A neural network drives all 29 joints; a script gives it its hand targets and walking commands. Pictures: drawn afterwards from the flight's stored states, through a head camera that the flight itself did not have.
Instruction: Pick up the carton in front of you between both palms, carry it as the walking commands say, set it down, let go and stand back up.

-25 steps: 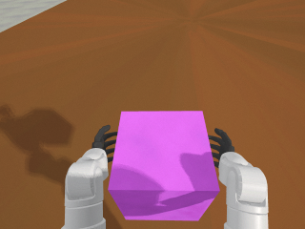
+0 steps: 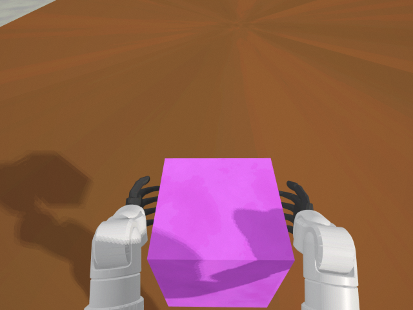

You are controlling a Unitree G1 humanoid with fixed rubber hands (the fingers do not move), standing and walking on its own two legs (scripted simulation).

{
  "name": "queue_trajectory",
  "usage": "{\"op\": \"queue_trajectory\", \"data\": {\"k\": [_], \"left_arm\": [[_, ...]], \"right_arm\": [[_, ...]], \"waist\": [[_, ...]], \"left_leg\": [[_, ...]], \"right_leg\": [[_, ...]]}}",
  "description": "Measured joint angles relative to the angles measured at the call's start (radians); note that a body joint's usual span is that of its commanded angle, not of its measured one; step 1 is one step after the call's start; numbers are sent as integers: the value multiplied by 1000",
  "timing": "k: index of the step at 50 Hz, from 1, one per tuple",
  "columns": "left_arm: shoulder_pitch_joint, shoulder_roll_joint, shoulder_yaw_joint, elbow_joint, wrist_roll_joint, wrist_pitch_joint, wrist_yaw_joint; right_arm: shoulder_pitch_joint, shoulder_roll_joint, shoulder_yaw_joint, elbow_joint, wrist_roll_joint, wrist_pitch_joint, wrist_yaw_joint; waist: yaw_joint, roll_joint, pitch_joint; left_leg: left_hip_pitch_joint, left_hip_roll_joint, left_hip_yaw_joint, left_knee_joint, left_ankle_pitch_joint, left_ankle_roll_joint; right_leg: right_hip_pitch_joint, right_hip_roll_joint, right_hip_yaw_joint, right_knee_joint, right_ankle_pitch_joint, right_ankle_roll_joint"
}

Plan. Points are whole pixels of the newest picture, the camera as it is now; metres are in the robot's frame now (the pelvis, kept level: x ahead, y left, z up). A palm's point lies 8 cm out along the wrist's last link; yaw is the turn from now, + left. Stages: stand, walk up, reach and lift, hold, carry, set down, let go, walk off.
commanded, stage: carry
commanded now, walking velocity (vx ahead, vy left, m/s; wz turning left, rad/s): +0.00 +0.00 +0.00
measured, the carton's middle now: (217, 235) +0.28 +0.00 +0.01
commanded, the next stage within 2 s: none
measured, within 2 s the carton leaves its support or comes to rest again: neither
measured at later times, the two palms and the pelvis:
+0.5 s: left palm (142, 243) +0.23 +0.13 +0.06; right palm (308, 247) +0.23 -0.16 +0.05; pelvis -0.04 -0.01 +0.00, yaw +0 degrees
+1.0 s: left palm (148, 244) +0.24 +0.13 +0.04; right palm (310, 248) +0.23 -0.17 +0.04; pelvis -0.06 -0.02 +0.00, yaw +0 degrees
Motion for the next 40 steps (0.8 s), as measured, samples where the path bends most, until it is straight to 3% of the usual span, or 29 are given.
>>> {"op": "queue_trajectory", "data": {"k": [15,25,34,40], "left_arm": [[32,4,-9,138,36,-138,-24],[12,1,11,304,86,-296,-47],[-84,-17,96,518,150,-479,-67],[-103,-22,113,521,145,-532,-64]], "right_arm": [[22,-3,8,139,-42,-129,27],[-1,0,-12,308,-93,-287,52],[-91,17,-95,518,-155,-471,71],[-110,22,-114,524,-150,-527,68]], "waist": [[4,3,27],[5,10,36],[5,15,59],[5,13,78]], "left_leg": [[13,20,-9,-9,36,-11],[16,30,-19,-45,84,-15],[7,39,-25,-68,117,-18],[-5,41,-27,-70,127,-19]], "right_leg": [[-1,16,-15,27,8,-22],[-12,31,-24,23,35,-35],[-31,42,-29,24,55,-43],[-50,43,-30,36,55,-46]]}}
